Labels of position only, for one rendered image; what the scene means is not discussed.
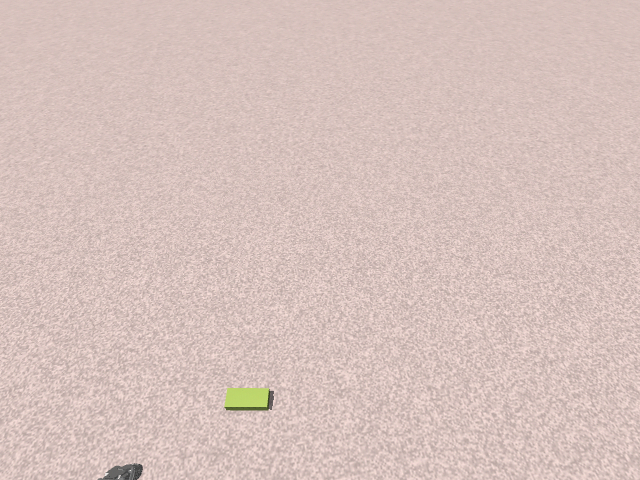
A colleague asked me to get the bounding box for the left robot hand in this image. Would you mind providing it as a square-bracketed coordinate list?
[97, 464, 143, 480]

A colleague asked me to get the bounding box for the small box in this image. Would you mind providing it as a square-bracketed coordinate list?
[224, 388, 270, 411]

